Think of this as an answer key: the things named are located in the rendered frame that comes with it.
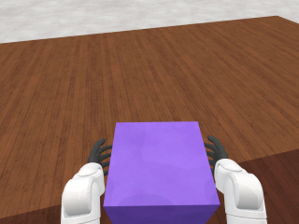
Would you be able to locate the robot right hand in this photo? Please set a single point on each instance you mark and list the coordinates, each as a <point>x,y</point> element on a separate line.
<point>218,152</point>

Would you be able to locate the robot left hand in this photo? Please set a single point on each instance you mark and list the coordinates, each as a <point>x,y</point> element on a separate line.
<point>96,157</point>

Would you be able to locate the robot right forearm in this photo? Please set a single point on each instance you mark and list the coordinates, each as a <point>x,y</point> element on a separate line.
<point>243,193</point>

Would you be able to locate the carton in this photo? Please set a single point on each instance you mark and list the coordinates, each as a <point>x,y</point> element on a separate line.
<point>159,173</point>

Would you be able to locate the robot left forearm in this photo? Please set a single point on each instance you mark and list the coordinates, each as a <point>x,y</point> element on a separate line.
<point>81,196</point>

